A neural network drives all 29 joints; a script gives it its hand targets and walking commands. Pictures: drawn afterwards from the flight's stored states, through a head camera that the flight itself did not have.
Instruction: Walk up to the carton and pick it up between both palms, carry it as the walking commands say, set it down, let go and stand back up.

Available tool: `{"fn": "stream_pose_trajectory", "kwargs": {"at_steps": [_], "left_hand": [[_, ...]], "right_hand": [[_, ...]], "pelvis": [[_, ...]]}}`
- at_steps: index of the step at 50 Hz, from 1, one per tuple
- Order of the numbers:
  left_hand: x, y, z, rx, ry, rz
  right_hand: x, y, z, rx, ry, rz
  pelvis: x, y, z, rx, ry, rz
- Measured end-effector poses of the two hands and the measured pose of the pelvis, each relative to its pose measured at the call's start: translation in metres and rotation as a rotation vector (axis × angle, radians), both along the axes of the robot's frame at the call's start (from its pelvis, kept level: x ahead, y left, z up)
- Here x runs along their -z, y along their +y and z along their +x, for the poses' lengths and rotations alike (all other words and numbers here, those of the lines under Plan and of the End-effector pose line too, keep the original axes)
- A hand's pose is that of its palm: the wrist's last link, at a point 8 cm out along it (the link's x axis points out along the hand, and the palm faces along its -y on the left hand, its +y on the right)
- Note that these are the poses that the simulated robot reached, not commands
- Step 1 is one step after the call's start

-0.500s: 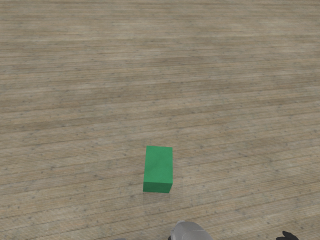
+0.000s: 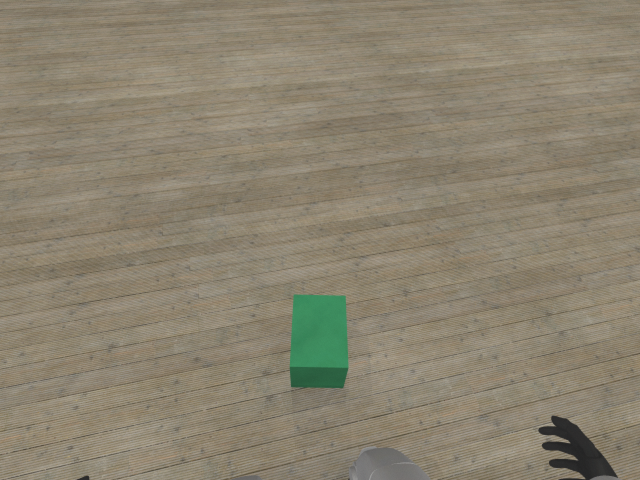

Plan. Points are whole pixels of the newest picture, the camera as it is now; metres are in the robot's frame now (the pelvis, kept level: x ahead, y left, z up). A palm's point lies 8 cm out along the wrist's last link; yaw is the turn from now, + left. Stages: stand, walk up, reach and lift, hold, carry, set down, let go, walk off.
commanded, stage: walk up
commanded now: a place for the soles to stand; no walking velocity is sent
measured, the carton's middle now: (318, 341) +0.55 -0.04 -0.66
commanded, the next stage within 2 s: none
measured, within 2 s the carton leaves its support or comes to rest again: neither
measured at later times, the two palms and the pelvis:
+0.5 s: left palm out of the picture +0.09 +0.31 -0.09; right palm (599, 470) +0.12 -0.34 -0.08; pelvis +0.01 -0.01 +0.00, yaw -1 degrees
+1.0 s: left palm out of the picture +0.10 +0.30 -0.09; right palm (607, 474) +0.11 -0.35 -0.07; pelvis +0.01 -0.01 +0.00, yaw -2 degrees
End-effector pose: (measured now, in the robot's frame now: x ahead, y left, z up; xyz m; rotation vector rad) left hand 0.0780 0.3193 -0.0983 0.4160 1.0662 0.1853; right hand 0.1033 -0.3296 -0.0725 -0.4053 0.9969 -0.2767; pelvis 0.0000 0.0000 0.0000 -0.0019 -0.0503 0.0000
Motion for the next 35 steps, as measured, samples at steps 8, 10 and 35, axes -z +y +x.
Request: {"fn": "stream_pose_trajectory", "kwargs": {"at_steps": [8, 10, 35], "left_hand": [[-0.003, -0.006, -0.002, 0.004, 0.014, 0.007], [-0.004, -0.007, 0.001, 0.008, 0.013, 0.006], [-0.008, -0.016, 0.025, 0.025, -0.024, 0.005]], "right_hand": [[0.005, -0.006, 0.003, 0.002, 0.01, 0.013], [0.005, -0.008, 0.001, 0.01, 0.018, 0.013], [0.003, -0.016, 0.018, 0.024, 0.012, 0.015]], "pelvis": [[-0.001, -0.007, -0.001, 0.003, -0.001, 0.009], [-0.001, -0.008, 0.0, 0.007, 0.0, 0.011], [-0.003, -0.014, 0.009, 0.015, 0.011, 0.021]]}}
